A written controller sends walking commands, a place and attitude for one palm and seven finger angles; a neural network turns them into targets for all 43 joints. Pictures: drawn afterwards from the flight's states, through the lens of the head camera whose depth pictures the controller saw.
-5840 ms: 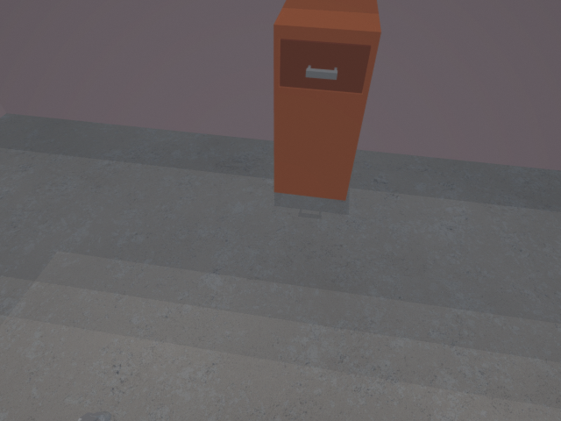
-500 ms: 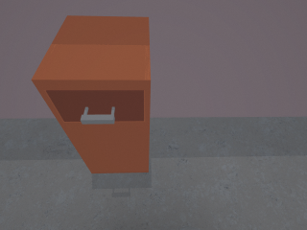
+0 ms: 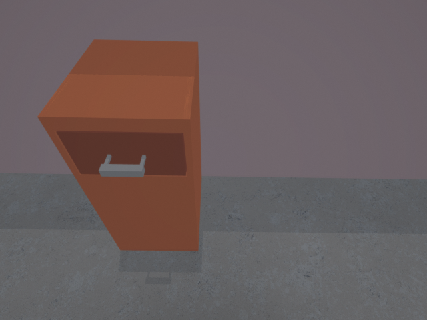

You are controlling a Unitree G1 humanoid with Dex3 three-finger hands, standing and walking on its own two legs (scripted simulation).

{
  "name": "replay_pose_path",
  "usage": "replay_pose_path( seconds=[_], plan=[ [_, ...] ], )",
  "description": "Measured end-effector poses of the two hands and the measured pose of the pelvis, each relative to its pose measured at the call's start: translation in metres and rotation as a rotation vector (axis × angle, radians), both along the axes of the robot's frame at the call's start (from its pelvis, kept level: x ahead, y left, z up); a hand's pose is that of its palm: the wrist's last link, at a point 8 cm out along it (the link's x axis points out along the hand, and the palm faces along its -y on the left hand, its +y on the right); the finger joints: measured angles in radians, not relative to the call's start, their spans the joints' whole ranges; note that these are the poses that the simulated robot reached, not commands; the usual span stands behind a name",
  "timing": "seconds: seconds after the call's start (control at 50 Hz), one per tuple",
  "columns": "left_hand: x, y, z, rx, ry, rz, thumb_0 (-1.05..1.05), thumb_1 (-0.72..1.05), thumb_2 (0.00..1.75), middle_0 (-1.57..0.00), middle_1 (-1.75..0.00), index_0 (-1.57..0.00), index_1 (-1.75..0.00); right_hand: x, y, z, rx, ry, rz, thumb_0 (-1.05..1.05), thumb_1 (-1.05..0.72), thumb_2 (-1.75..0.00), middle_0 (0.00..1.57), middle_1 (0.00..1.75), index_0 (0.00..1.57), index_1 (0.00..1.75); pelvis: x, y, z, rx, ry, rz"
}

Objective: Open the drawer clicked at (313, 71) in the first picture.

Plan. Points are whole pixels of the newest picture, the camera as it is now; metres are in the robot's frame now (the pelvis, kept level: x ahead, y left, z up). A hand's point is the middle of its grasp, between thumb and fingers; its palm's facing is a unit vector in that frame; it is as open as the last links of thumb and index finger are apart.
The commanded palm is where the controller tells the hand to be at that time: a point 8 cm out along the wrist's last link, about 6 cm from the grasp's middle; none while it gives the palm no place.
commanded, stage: come to a stop and stand still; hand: left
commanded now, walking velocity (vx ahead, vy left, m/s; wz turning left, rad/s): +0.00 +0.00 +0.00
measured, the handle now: (124, 164) +0.52 +0.29 -0.08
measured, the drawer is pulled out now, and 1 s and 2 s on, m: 0.00 0.00 0.00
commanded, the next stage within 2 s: look again from close up in 0.02 s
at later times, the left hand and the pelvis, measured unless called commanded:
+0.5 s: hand out of the picture -0.02 +0.21 -0.18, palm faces +0.04 -0.98 -0.18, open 7.4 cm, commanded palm none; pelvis -0.01 +0.04 +0.00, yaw +0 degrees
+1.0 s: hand (98, 273) +0.21 +0.24 -0.04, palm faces -0.01 -0.33 -0.94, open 7.9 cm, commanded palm +0.13 +0.26 -0.03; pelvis -0.01 +0.05 -0.03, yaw -4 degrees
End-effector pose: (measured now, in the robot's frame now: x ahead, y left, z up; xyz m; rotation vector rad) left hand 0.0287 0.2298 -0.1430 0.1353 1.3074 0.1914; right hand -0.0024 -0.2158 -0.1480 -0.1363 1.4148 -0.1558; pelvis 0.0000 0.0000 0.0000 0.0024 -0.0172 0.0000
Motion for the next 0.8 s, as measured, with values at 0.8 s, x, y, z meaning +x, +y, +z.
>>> replay_pose_path(
  seconds=[0.8],
  plan=[
    [0.001, 0.057, 0.037, 0.188, -0.157, -0.205, 0.05, 0.94, 0.89, -0.21, -0.3, -0.2, -0.31, -0.006, 0.046, 0.007, -0.041, -0.218, -0.015, 0.04, -0.93, -0.9, 0.21, 0.3, 0.2, 0.3, -0.007, 0.054, -0.007, 0.022, 0.02, -0.027]
  ],
)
